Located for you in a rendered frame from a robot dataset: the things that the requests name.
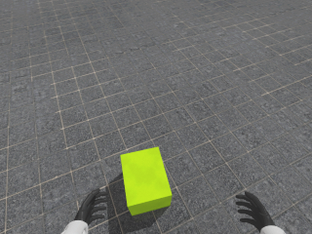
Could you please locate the carton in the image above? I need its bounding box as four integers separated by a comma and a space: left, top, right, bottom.
120, 146, 173, 216

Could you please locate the robot left forearm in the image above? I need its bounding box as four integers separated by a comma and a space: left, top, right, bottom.
61, 220, 89, 234

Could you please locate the robot right hand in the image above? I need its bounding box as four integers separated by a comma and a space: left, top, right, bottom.
235, 191, 276, 233

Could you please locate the robot left hand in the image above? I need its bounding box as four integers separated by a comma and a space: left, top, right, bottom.
74, 188, 108, 225

